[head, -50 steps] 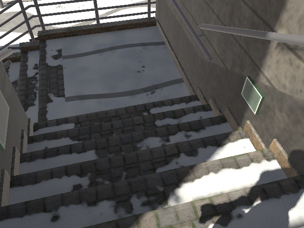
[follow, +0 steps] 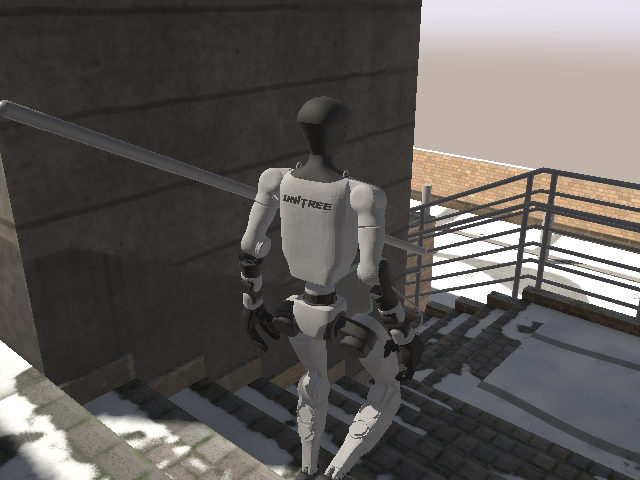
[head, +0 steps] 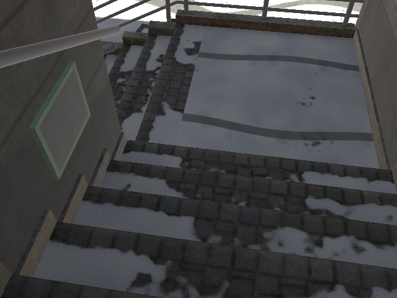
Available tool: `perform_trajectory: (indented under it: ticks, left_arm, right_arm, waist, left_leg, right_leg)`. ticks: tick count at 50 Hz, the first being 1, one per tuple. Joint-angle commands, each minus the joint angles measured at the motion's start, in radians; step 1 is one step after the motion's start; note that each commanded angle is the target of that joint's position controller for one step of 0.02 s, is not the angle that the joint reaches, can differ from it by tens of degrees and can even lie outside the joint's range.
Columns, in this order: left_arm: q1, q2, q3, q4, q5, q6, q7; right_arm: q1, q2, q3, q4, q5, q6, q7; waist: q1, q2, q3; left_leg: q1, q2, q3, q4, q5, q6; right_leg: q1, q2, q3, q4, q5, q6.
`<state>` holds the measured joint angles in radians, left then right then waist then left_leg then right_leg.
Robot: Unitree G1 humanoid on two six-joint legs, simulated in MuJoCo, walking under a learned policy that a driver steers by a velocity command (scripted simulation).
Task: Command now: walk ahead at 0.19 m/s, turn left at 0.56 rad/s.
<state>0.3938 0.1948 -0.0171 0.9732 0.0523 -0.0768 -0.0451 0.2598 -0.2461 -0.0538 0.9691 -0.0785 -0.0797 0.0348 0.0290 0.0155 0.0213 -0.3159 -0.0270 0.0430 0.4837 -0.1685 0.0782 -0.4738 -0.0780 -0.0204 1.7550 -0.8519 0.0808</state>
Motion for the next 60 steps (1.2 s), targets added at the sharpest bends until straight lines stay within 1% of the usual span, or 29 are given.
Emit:
perform_trajectory:
  ticks: [1,4,7,10,11,12,14,16,18,20,21,23,24,25,26,27,28,29,34,37,39,42,46,47,48,49,52,55,60]
  left_arm:
    - [-0.052,0.069,0.023,-0.158,0.017,-0.036,0.066]
    - [0.057,0.043,0.029,-0.103,0.018,-0.002,0.016]
    - [0.213,0.041,0.026,-0.049,0.033,0.002,-0.025]
    - [0.323,0.181,0.092,-0.041,0.013,-0.027,-0.006]
    - [0.379,0.229,0.109,-0.029,-0.002,-0.036,0.010]
    - [0.173,0.356,0.123,-0.126,-0.024,-0.041,0.019]
    - [0.012,0.223,0.078,-0.166,0.025,-0.063,-0.009]
    - [-0.167,0.124,0.037,-0.219,-0.020,-0.028,-0.004]
    - [-0.220,0.048,-0.010,-0.214,-0.032,-0.011,-0.017]
    - [-0.311,0.138,-0.018,-0.204,-0.027,-0.020,-0.032]
    - [-0.334,0.194,-0.015,-0.203,-0.061,-0.037,-0.031]
    - [-0.249,0.169,-0.039,-0.123,-0.095,-0.036,-0.071]
    - [-0.141,0.189,-0.023,-0.087,-0.094,-0.024,-0.098]
    - [0.066,0.207,0.012,-0.073,-0.076,-0.017,-0.077]
    - [0.179,0.163,0.023,-0.011,-0.082,0.041,0.014]
    - [0.093,0.157,0.026,-0.010,-0.073,0.078,0.049]
    - [-0.153,0.141,0.013,-0.131,-0.058,0.024,-0.020]
    - [-0.167,0.168,0.032,-0.109,-0.051,0.007,-0.052]
    - [-0.207,0.166,0.061,-0.204,-0.012,-0.026,0.010]
    - [-0.197,0.132,0.057,-0.246,0.022,-0.017,0.053]
    - [-0.256,0.122,0.047,-0.300,0.022,-0.002,0.057]
    - [-0.255,0.072,0.024,-0.304,0.029,0.026,0.032]
    - [0.004,0.194,0.105,-0.209,-0.013,0.016,0.015]
    - [0.120,0.293,0.145,-0.178,0.009,-0.005,0.039]
    - [0.184,0.470,0.180,-0.244,0.034,-0.029,0.048]
    - [0.178,0.384,0.167,-0.231,0.073,-0.042,0.014]
    - [-0.119,0.238,0.129,-0.270,-0.037,-0.010,-0.028]
    - [-0.214,0.203,0.101,-0.293,0.032,-0.010,-0.013]
    - [-0.010,0.157,0.076,-0.231,-0.010,-0.029,-0.002]
  right_arm:
    - [0.026,-0.078,0.004,-0.089,0.005,-0.032,0.005]
    - [-0.006,-0.176,-0.019,-0.164,0.003,-0.054,0.024]
    - [0.000,-0.111,-0.001,-0.165,-0.032,-0.043,0.033]
    - [-0.236,-0.141,0.009,-0.248,0.030,-0.038,0.049]
    - [-0.286,-0.144,0.003,-0.281,0.051,-0.041,0.054]
    - [-0.024,-0.063,-0.002,-0.261,0.028,-0.034,0.040]
    - [0.053,-0.106,-0.006,-0.229,0.050,-0.004,-0.011]
    - [0.061,-0.069,0.020,-0.218,0.011,0.020,-0.029]
    - [0.125,0.009,0.057,-0.181,-0.013,0.034,-0.002]
    - [0.225,-0.024,0.054,-0.151,0.007,0.038,0.044]
    - [0.170,-0.051,0.041,-0.185,0.020,0.033,0.051]
    - [0.140,-0.051,0.052,-0.135,0.066,0.024,0.079]
    - [0.130,-0.131,0.030,-0.130,0.079,0.025,0.066]
    - [-0.034,-0.273,0.002,-0.188,0.090,0.021,0.060]
    - [-0.087,-0.064,0.038,-0.181,0.112,0.067,-0.013]
    - [-0.109,-0.059,0.044,-0.195,0.118,0.082,-0.044]
    - [-0.143,-0.189,0.027,-0.198,0.107,0.042,0.039]
    - [-0.137,-0.212,0.008,-0.195,0.078,0.045,0.053]
    - [-0.040,-0.133,-0.010,-0.242,0.047,0.033,-0.051]
    - [0.093,-0.153,-0.028,-0.242,0.014,-0.006,-0.106]
    - [0.085,-0.138,-0.021,-0.222,0.036,-0.024,-0.120]
    - [0.020,-0.186,-0.040,-0.216,0.046,-0.016,-0.140]
    - [-0.143,-0.232,-0.061,-0.272,-0.014,-0.014,-0.091]
    - [-0.116,-0.111,-0.035,-0.288,-0.021,-0.027,-0.071]
    - [-0.069,-0.049,-0.014,-0.387,0.039,-0.043,-0.075]
    - [-0.154,-0.075,-0.020,-0.391,0.106,-0.040,-0.084]
    - [-0.068,-0.190,-0.050,-0.327,0.025,-0.003,-0.116]
    - [0.079,-0.084,0.000,-0.297,0.002,0.031,-0.054]
    - [0.004,-0.114,0.017,-0.331,0.023,0.053,-0.061]
  waist:
    - [0.044,0.007,0.042]
    - [0.074,0.063,-0.031]
    - [0.109,0.022,-0.042]
    - [0.240,-0.026,-0.059]
    - [0.270,-0.124,-0.081]
    - [0.060,-0.326,-0.148]
    - [0.030,-0.163,-0.080]
    - [-0.048,-0.022,-0.208]
    - [-0.122,0.006,-0.167]
    - [-0.195,-0.069,-0.131]
    - [-0.210,-0.036,-0.099]
    - [-0.157,-0.061,-0.101]
    - [-0.094,-0.087,-0.163]
    - [0.068,0.056,-0.202]
    - [0.102,0.051,-0.243]
    - [0.054,0.078,-0.148]
    - [0.029,0.064,-0.049]
    - [0.017,-0.041,-0.046]
    - [-0.033,0.034,-0.069]
    - [-0.100,0.163,-0.069]
    - [-0.088,0.038,-0.034]
    - [-0.099,0.095,-0.059]
    - [0.041,0.018,-0.103]
    - [0.068,-0.175,-0.153]
    - [0.034,-0.231,-0.272]
    - [0.116,-0.058,-0.130]
    - [-0.062,-0.080,-0.089]
    - [-0.132,-0.033,-0.104]
    - [-0.009,-0.092,-0.091]
  left_leg:
    - [-0.109,0.313,-0.222,-0.094,0.780,0.287]
    - [-0.349,0.220,-0.169,-0.086,0.712,0.284]
    - [-0.469,0.167,-0.143,0.089,0.524,0.186]
    - [-0.554,0.122,-0.129,0.307,0.586,0.082]
    - [-0.493,0.060,-0.106,0.561,0.510,0.039]
    - [-0.506,-0.080,-0.051,0.815,-0.370,-0.028]
    - [-0.645,-0.045,-0.245,1.002,-0.550,-0.087]
    - [-0.659,0.057,-0.246,0.990,-0.407,-0.190]
    - [-0.398,0.107,-0.177,0.906,-0.172,-0.252]
    - [-0.011,0.085,-0.097,0.937,-0.054,-0.266]
    - [-0.009,0.066,-0.015,0.624,-0.229,-0.279]
    - [0.122,0.044,-0.001,0.186,-0.018,-0.252]
    - [0.169,0.062,-0.085,0.143,0.270,-0.201]
    - [0.125,0.071,-0.129,0.107,0.348,-0.080]
    - [0.146,0.200,-0.175,0.131,0.693,0.008]
    - [0.029,0.184,-0.154,0.129,0.722,0.017]
    - [-0.118,0.100,-0.141,0.021,0.112,-0.051]
    - [-0.102,0.083,-0.082,0.033,0.022,-0.067]
    - [0.007,0.145,-0.110,-0.015,-0.092,0.084]
    - [0.049,0.468,-0.359,-0.135,0.196,0.313]
    - [0.126,0.434,-0.277,-0.100,0.245,0.228]
    - [0.161,0.357,-0.147,-0.064,0.240,0.101]
    - [-0.178,0.313,-0.013,0.135,-0.056,0.023]
    - [-0.397,0.194,0.090,0.439,-0.387,-0.065]
    - [-0.558,0.039,0.003,0.659,-0.679,-0.114]
    - [-0.675,-0.006,-0.205,0.688,-0.598,-0.134]
    - [-0.541,0.078,-0.154,0.889,-0.364,-0.149]
    - [-0.325,0.044,-0.129,1.026,-0.046,-0.154]
    - [-0.570,0.066,-0.161,0.968,-0.146,-0.220]
  right_leg:
    - [-0.138,-0.096,0.091,-0.446,0.340,-0.061]
    - [0.093,0.007,-0.016,-0.616,0.785,-0.062]
    - [0.261,0.017,-0.007,-0.605,0.964,-0.037]
    - [0.554,0.087,-0.085,-0.768,0.781,-0.020]
    - [0.552,0.049,-0.027,-0.993,1.011,-0.091]
    - [0.444,-0.193,0.370,-1.207,1.541,-0.443]
    - [0.259,-0.338,0.655,-1.240,1.491,-0.577]
    - [0.215,-0.279,0.584,-1.153,1.216,-0.476]
    - [-0.072,-0.141,0.390,-1.137,1.158,-0.325]
    - [-0.391,-0.044,0.205,-1.165,1.092,-0.227]
    - [-0.345,-0.004,0.131,-1.197,0.982,-0.185]
    - [-0.157,0.013,0.118,-1.130,0.870,-0.103]
    - [-0.018,0.001,0.158,-1.121,0.868,-0.075]
    - [0.104,0.022,0.085,-1.132,0.701,-0.056]
    - [0.190,0.015,0.043,-1.128,0.776,-0.062]
    - [0.248,0.033,0.024,-1.114,0.828,-0.072]
    - [0.194,0.070,-0.006,-1.118,0.632,-0.040]
    - [0.219,0.062,0.008,-1.129,0.659,-0.067]
    - [0.098,0.083,0.063,-1.139,0.572,-0.185]
    - [-0.049,0.099,0.043,-0.568,0.255,-0.140]
    - [-0.171,0.049,0.072,-0.505,0.227,-0.104]
    - [-0.107,0.020,-0.029,-0.851,0.386,-0.025]
    - [0.409,0.128,-0.095,-1.192,0.764,-0.101]
    - [0.656,0.017,0.109,-1.241,1.183,-0.200]
    - [0.790,-0.304,0.569,-1.292,1.653,-0.468]
    - [0.684,-0.358,0.619,-1.345,1.551,-0.494]
    - [0.302,-0.224,0.380,-1.338,1.246,-0.400]
    - [0.025,-0.080,0.266,-1.317,1.155,-0.283]
    - [0.270,-0.114,0.399,-1.288,0.868,-0.347]
